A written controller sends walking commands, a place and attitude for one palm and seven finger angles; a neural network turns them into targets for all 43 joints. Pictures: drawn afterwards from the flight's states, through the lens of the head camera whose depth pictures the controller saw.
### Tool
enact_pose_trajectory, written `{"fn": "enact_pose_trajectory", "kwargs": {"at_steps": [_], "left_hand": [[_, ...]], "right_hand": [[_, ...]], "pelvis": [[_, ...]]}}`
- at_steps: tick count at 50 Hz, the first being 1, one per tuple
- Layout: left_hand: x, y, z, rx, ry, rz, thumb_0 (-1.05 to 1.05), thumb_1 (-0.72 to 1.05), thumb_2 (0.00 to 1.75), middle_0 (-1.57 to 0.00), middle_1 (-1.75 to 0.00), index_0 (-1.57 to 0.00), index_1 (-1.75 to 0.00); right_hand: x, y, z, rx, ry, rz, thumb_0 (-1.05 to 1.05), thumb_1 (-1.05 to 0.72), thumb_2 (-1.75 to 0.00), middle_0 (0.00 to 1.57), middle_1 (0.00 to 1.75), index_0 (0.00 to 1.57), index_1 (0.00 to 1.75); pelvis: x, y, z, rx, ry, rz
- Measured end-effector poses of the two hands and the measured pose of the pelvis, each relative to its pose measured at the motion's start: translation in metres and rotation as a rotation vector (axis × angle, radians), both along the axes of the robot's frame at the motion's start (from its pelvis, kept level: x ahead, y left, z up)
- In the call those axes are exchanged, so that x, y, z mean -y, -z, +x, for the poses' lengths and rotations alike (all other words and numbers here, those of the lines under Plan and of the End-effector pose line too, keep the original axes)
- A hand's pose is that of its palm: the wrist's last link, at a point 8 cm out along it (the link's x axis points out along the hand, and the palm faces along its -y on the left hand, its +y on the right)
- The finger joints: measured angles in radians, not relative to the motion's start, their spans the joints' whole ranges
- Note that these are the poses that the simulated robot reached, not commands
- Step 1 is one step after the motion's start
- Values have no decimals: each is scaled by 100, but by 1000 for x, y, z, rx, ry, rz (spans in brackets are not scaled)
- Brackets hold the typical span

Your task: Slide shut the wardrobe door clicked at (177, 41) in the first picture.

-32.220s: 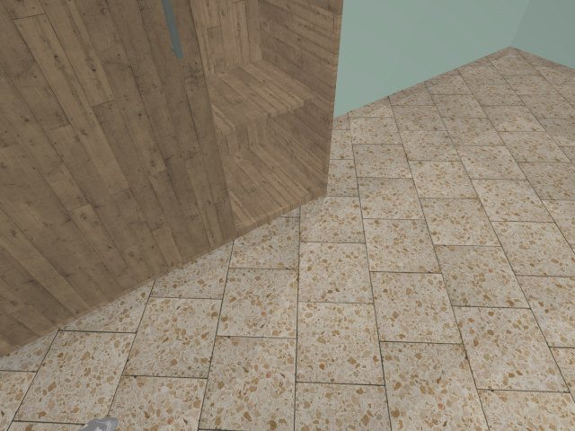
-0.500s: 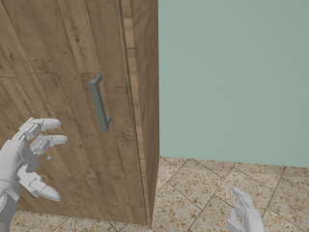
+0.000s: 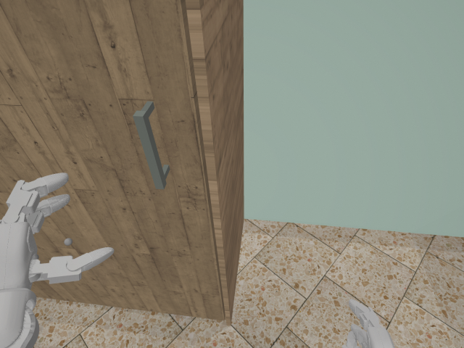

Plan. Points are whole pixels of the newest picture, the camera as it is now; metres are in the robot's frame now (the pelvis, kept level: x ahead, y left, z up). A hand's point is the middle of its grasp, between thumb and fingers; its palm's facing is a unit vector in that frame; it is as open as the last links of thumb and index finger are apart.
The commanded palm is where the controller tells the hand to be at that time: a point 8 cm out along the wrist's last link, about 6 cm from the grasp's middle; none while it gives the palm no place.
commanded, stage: draw the hand back to the body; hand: left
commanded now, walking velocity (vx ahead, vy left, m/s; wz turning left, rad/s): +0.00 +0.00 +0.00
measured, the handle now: (155, 147) +0.38 +0.19 +0.18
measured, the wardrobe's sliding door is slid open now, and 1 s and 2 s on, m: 0.00 0.00 0.00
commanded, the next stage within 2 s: step back with the hand held close in 0.72 s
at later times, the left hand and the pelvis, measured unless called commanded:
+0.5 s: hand (62, 232) +0.21 +0.27 +0.16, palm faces +0.44 -0.82 -0.36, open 7.7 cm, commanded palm +0.16 +0.30 +0.18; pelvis +0.02 +0.01 +0.00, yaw -1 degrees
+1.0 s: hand (53, 223) +0.21 +0.28 +0.17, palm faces +0.45 -0.78 -0.43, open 7.4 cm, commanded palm +0.15 +0.31 +0.18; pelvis +0.00 +0.01 +0.00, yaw -1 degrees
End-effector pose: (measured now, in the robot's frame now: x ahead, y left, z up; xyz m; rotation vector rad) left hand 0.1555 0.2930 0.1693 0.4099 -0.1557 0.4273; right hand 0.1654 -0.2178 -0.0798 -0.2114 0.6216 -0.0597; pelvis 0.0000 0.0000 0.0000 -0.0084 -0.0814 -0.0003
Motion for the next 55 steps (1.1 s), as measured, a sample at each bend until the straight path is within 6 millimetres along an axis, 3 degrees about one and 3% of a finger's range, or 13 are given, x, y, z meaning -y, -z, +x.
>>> {"fn": "enact_pose_trajectory", "kwargs": {"at_steps": [10,25,42,48,55], "left_hand": [[-5,-5,11,5,15,26,0,33,62,-23,-64,-23,-63],[-13,-4,10,-5,-16,10,1,81,85,-21,-36,-21,-35],[-9,-6,6,-8,-11,11,2,89,89,-21,-31,-21,-30],[-19,-24,11,53,-15,104,2,89,90,-21,-31,-21,-30],[-14,-8,11,-41,73,127,2,89,90,-21,-31,-21,-30]], "right_hand": [[0,-6,10,9,30,5,1,-91,-90,20,30,20,30],[-7,-15,29,16,7,-4,1,-91,-90,20,30,20,30],[-6,-10,19,-11,12,3,1,-91,-90,20,30,20,30],[-2,-9,11,-50,23,-13,1,-91,-90,20,30,20,30],[4,-9,-11,-85,109,-33,1,-91,-90,20,30,20,30]], "pelvis": [[-6,-2,10,2,18,4],[-8,-3,16,0,15,3],[-6,-4,11,10,14,1],[-7,-4,3,-32,15,-12],[-19,-3,-9,-78,40,-2]]}}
